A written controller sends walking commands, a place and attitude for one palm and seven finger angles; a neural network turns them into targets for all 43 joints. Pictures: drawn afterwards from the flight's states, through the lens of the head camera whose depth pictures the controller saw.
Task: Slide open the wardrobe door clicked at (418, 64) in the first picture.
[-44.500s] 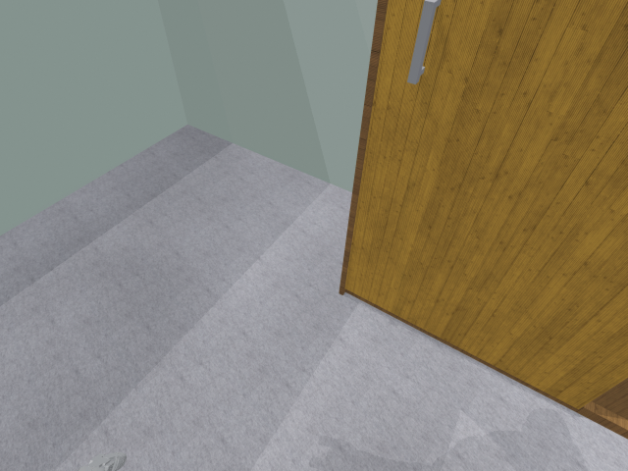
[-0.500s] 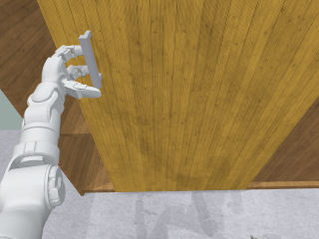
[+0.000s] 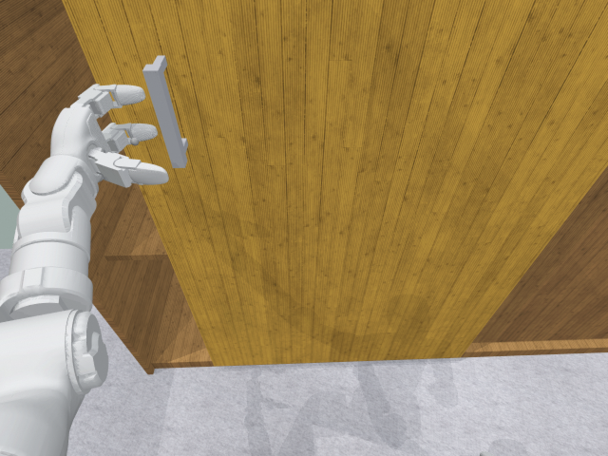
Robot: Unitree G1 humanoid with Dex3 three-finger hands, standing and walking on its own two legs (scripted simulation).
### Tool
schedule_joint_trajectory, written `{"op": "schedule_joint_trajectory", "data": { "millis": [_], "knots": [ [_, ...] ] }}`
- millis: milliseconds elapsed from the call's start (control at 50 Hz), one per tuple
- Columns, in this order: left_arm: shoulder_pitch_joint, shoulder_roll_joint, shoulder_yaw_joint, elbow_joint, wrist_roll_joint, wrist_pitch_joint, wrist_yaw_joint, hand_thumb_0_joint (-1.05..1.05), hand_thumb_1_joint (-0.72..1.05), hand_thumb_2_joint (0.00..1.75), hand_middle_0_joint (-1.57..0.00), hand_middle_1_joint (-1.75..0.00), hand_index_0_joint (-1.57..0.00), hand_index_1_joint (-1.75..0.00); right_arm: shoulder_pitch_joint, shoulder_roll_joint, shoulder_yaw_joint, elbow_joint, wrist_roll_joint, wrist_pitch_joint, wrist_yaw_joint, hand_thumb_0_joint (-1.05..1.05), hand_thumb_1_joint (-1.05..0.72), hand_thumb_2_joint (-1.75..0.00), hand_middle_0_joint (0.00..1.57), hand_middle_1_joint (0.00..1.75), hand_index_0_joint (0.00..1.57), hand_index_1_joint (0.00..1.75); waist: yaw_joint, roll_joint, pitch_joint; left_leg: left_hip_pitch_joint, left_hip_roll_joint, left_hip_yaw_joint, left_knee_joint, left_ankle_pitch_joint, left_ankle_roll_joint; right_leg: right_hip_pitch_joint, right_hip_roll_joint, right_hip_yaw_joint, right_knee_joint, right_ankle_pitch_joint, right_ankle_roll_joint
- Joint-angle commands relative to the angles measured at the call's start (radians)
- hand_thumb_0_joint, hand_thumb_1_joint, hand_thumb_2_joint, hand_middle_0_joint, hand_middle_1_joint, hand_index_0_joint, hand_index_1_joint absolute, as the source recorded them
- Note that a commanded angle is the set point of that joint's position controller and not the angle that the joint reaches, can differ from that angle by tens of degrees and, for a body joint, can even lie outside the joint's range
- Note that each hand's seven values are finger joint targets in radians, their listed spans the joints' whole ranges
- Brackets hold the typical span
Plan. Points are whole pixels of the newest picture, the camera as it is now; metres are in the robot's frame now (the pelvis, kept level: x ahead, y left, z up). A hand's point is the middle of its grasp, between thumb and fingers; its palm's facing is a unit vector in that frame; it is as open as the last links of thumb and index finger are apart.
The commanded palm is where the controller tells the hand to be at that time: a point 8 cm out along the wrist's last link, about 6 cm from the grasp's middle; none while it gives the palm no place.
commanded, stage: move the hooked fingers beside the handle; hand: left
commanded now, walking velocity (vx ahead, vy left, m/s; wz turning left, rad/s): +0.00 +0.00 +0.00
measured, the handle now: (170, 114) +0.51 +0.20 +0.21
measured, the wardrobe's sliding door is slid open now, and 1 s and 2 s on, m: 0.21 0.21 0.21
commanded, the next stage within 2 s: none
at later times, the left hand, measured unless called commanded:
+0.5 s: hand (117, 146) +0.43 +0.24 +0.21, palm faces +0.09 -1.00 -0.01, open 14.0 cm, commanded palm +0.41 +0.29 +0.21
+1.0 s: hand (114, 150) +0.43 +0.25 +0.20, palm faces +0.07 -1.00 +0.01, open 14.0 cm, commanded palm +0.41 +0.30 +0.21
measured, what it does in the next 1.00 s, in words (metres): stands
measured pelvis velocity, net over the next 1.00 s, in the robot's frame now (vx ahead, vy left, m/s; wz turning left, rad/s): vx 0.00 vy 0.00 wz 0.01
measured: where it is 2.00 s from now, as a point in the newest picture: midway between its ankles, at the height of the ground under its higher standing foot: outside the picture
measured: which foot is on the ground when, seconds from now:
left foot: down 0.00-1.00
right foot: down 0.00-1.00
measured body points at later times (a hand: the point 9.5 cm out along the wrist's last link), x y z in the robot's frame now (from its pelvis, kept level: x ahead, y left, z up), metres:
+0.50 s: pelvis +0.00 +0.00 +0.00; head +0.00 +0.00 +0.45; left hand +0.42 +0.30 +0.21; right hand +0.09 -0.26 -0.10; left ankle +0.02 +0.13 -0.74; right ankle -0.03 -0.13 -0.74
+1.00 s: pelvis +0.00 +0.00 +0.00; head +0.00 +0.00 +0.45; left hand +0.42 +0.30 +0.21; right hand +0.09 -0.26 -0.10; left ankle +0.02 +0.13 -0.74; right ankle -0.03 -0.13 -0.74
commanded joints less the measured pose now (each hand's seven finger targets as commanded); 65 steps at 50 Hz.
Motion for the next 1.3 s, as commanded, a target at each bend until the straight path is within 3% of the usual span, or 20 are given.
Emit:
{"op": "schedule_joint_trajectory", "data": {
  "millis": [0,20,100,180,260,320,400,440,540,580,600,740,820,880,980,1080,1120,1160,1220,1280],
  "knots": [
    [-0.506,0.247,0.013,-0.223,-0.024,-0.07,-0.011,0.0,-0.5,0.3,-0.3,-1.2,-0.3,-1.2,-0.02,-0.15,-0.058,-0.119,-0.001,-0.042,-0.011,0.0,-0.9,-0.9,0.2,0.3,0.2,0.3,-0.007,0.034,-0.267,0.229,-0.037,-0.032,-0.031,0.206,0.06,-0.031,0.025,-0.002,-0.063,0.333,-0.03],
    [-0.489,0.28,0.04,-0.207,-0.022,-0.067,-0.012,0.0,-0.5,0.3,-0.3,-1.2,-0.3,-1.2,-0.015,-0.154,-0.061,-0.117,-0.001,-0.04,-0.012,0.0,-0.9,-0.9,0.2,0.3,0.2,0.3,-0.002,0.017,-0.27,0.225,-0.036,-0.034,-0.031,0.201,0.06,-0.03,0.026,-0.002,-0.064,0.327,-0.029],
    [-0.531,0.253,0.009,-0.246,-0.034,-0.072,-0.026,0.0,-0.5,0.3,-0.3,-1.2,-0.3,-1.2,-0.021,-0.154,-0.06,-0.12,0.002,-0.044,-0.013,0.0,-0.9,-0.9,0.2,0.3,0.2,0.3,-0.014,0.069,-0.273,0.248,-0.036,-0.038,-0.03,0.2,0.056,-0.05,0.026,-0.002,-0.065,0.312,-0.032],
    [-0.486,0.271,0.04,-0.278,-0.045,-0.08,-0.023,0.0,-0.5,0.3,-0.3,-1.2,-0.3,-1.2,-0.018,-0.158,-0.062,-0.13,-0.001,-0.05,-0.011,0.0,-0.9,-0.9,0.2,0.3,0.2,0.3,0.002,0.036,-0.307,0.267,-0.036,-0.044,-0.027,0.229,0.058,-0.03,0.032,-0.009,-0.06,0.325,-0.034],
    [-0.485,0.245,0.016,-0.228,-0.037,-0.057,-0.024,0.0,-0.5,0.3,-0.3,-1.2,-0.3,-1.2,-0.027,-0.153,-0.057,-0.123,0.002,-0.046,-0.011,0.0,-0.9,-0.9,0.2,0.3,0.2,0.3,-0.005,0.033,-0.243,0.226,-0.036,-0.044,-0.037,0.184,0.055,-0.058,0.028,-0.009,-0.065,0.288,-0.032],
    [-0.496,0.305,0.054,-0.214,-0.026,-0.055,-0.016,0.0,-0.5,0.3,-0.3,-1.2,-0.3,-1.2,-0.025,-0.16,-0.055,-0.123,0.0,-0.043,-0.013,0.0,-0.9,-0.9,0.2,0.3,0.2,0.3,-0.002,0.025,-0.238,0.209,-0.037,-0.045,-0.04,0.157,0.058,-0.057,0.026,-0.006,-0.069,0.264,-0.031],
    [-0.488,0.318,0.061,-0.254,-0.024,-0.075,-0.023,0.0,-0.5,0.3,-0.3,-1.2,-0.3,-1.2,-0.024,-0.157,-0.056,-0.135,-0.002,-0.044,-0.013,0.0,-0.9,-0.9,0.2,0.3,0.2,0.3,0.006,0.052,-0.304,0.245,-0.037,-0.045,-0.027,0.215,0.056,-0.029,0.026,-0.003,-0.055,0.317,-0.034],
    [-0.496,0.282,0.036,-0.295,-0.032,-0.086,-0.032,0.0,-0.5,0.3,-0.3,-1.2,-0.3,-1.2,-0.025,-0.155,-0.059,-0.138,-0.001,-0.047,-0.011,0.0,-0.9,-0.9,0.2,0.3,0.2,0.3,0.002,0.068,-0.336,0.286,-0.034,-0.049,-0.023,0.245,0.051,-0.033,0.029,-0.006,-0.052,0.335,-0.036],
    [-0.458,0.298,0.05,-0.192,-0.052,-0.05,-0.059,0.0,-0.5,0.3,-0.3,-1.2,-0.3,-1.2,-0.026,-0.162,-0.054,-0.125,0.005,-0.042,-0.019,0.0,-0.9,-0.9,0.2,0.3,0.2,0.3,-0.006,0.0,-0.229,0.209,-0.035,-0.04,-0.033,0.179,0.059,-0.051,0.028,-0.007,-0.067,0.303,-0.03],
    [-0.453,0.341,0.071,-0.163,-0.043,-0.041,-0.06,0.0,-0.5,0.3,-0.3,-1.2,-0.3,-1.2,-0.019,-0.167,-0.053,-0.125,0.004,-0.038,-0.022,0.0,-0.9,-0.9,0.2,0.3,0.2,0.3,-0.002,-0.008,-0.215,0.183,-0.04,-0.035,-0.032,0.157,0.062,-0.051,0.025,-0.005,-0.072,0.283,-0.027],
    [-0.488,0.339,0.055,-0.173,-0.033,-0.04,-0.061,0.0,-0.5,0.3,-0.3,-1.2,-0.3,-1.2,-0.025,-0.165,-0.05,-0.126,0.006,-0.037,-0.021,0.0,-0.9,-0.9,0.2,0.3,0.2,0.3,-0.008,0.031,-0.211,0.181,-0.039,-0.038,-0.034,0.154,0.059,-0.062,0.021,-0.001,-0.069,0.278,-0.028],
    [-0.484,0.335,0.066,-0.293,-0.058,-0.1,-0.08,0.0,-0.5,0.3,-0.3,-1.2,-0.3,-1.2,-0.019,-0.165,-0.058,-0.143,0.002,-0.048,-0.015,0.0,-0.9,-0.9,0.2,0.3,0.2,0.3,0.0,0.078,-0.367,0.297,-0.034,-0.048,-0.01,0.259,0.05,-0.027,0.03,-0.003,-0.047,0.358,-0.035],
    [-0.445,0.281,0.032,-0.241,-0.07,-0.066,-0.092,0.0,-0.5,0.3,-0.3,-1.2,-0.3,-1.2,-0.026,-0.163,-0.055,-0.135,0.008,-0.053,-0.015,0.0,-0.9,-0.9,0.2,0.3,0.2,0.3,-0.003,0.051,-0.274,0.248,-0.034,-0.047,-0.023,0.21,0.054,-0.059,0.032,-0.01,-0.059,0.313,-0.032],
    [-0.438,0.322,0.058,-0.168,-0.052,-0.031,-0.071,0.0,-0.5,0.3,-0.3,-1.2,-0.3,-1.2,-0.013,-0.17,-0.054,-0.123,0.006,-0.042,-0.016,0.0,-0.9,-0.9,0.2,0.3,0.2,0.3,-0.004,0.023,-0.206,0.186,-0.039,-0.044,-0.03,0.16,0.056,-0.075,0.028,-0.013,-0.07,0.268,-0.031],
    [-0.5,0.314,0.038,-0.238,-0.033,-0.062,-0.046,0.0,-0.5,0.3,-0.3,-1.2,-0.3,-1.2,-0.014,-0.164,-0.057,-0.138,-0.001,-0.039,-0.014,0.0,-0.9,-0.9,0.2,0.3,0.2,0.3,-0.016,0.032,-0.259,0.213,-0.035,-0.046,-0.02,0.183,0.058,-0.069,0.027,-0.006,-0.06,0.28,-0.03],
    [-0.504,0.338,0.069,-0.369,-0.055,-0.116,-0.055,0.0,-0.5,0.3,-0.3,-1.2,-0.3,-1.2,-0.02,-0.161,-0.059,-0.149,0.0,-0.053,-0.011,0.0,-0.9,-0.9,0.2,0.3,0.2,0.3,0.003,0.083,-0.402,0.318,-0.031,-0.05,-0.002,0.292,0.052,-0.014,0.034,-0.004,-0.041,0.369,-0.036],
    [-0.445,0.321,0.074,-0.331,-0.058,-0.092,-0.06,0.0,-0.5,0.3,-0.3,-1.2,-0.3,-1.2,-0.03,-0.159,-0.055,-0.147,0.001,-0.052,-0.008,0.0,-0.9,-0.9,0.2,0.3,0.2,0.3,0.015,0.089,-0.366,0.296,-0.031,-0.048,-0.012,0.277,0.049,-0.017,0.033,-0.007,-0.043,0.365,-0.036],
    [-0.393,0.329,0.081,-0.216,-0.054,-0.045,-0.065,0.0,-0.5,0.3,-0.3,-1.2,-0.3,-1.2,-0.029,-0.162,-0.053,-0.133,0.005,-0.042,-0.011,0.0,-0.9,-0.9,0.2,0.3,0.2,0.3,0.012,0.032,-0.252,0.204,-0.033,-0.037,-0.026,0.213,0.054,-0.029,0.03,-0.01,-0.057,0.333,-0.031],
    [-0.33,0.33,0.079,-0.169,-0.04,0.006,-0.068,0.0,-0.5,0.3,-0.3,-1.2,-0.3,-1.2,-0.033,-0.165,-0.054,-0.145,0.008,-0.028,-0.011,0.0,-0.9,-0.9,0.2,0.3,0.2,0.3,0.023,0.005,-0.21,0.157,-0.038,-0.024,-0.034,0.192,0.058,-0.025,0.023,-0.009,-0.059,0.333,-0.027],
    [-0.418,0.269,0.015,-0.24,-0.041,-0.012,-0.065,0.0,-0.5,0.3,-0.3,-1.2,-0.3,-1.2,-0.033,-0.158,-0.055,-0.154,0.008,-0.029,-0.011,0.0,-0.9,-0.9,0.2,0.3,0.2,0.3,-0.008,0.026,-0.196,0.183,-0.038,-0.031,-0.025,0.189,0.06,-0.058,0.026,-0.008,-0.066,0.315,-0.028]
  ]
}}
